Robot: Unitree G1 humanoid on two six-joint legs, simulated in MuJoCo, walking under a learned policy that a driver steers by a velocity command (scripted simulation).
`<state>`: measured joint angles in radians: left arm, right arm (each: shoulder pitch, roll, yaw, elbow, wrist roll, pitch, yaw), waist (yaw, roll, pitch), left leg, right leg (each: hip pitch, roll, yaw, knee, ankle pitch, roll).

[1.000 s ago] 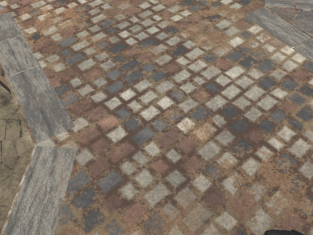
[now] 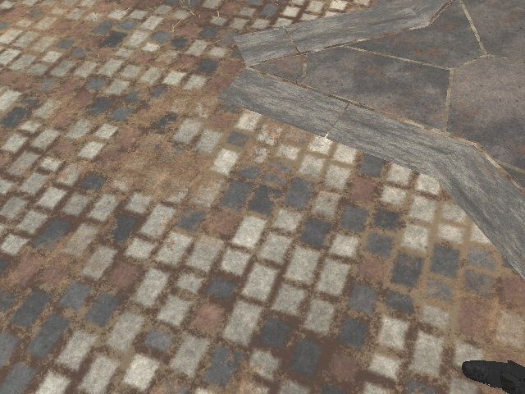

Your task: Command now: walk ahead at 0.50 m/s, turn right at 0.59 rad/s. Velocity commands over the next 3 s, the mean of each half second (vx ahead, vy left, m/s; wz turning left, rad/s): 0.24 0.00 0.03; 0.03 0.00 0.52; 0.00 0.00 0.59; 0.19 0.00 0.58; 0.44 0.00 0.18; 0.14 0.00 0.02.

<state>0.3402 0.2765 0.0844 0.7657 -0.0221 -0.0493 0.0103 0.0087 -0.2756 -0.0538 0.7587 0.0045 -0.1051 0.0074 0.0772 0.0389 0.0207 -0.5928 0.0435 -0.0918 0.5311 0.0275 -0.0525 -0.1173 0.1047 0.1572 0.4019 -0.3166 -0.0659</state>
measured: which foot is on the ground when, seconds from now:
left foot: up 0.00-0.06, down 0.08-0.50, up 0.52-0.86, down 0.88-1.00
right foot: down 0.00-0.08, up 0.10-0.48, down 0.50-0.88, up 0.90-1.00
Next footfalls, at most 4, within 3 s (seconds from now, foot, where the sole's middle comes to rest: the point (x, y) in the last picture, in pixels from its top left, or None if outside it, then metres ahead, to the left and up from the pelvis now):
0.08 left None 0.22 0.14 -0.78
0.50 right None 0.26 -0.09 -0.78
0.88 left None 0.20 0.17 -0.78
1.36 right None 0.30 -0.02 -0.78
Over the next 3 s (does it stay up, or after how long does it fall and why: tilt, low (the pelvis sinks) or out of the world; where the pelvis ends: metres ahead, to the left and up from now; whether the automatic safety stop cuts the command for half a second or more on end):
stays up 0.42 0.50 -0.01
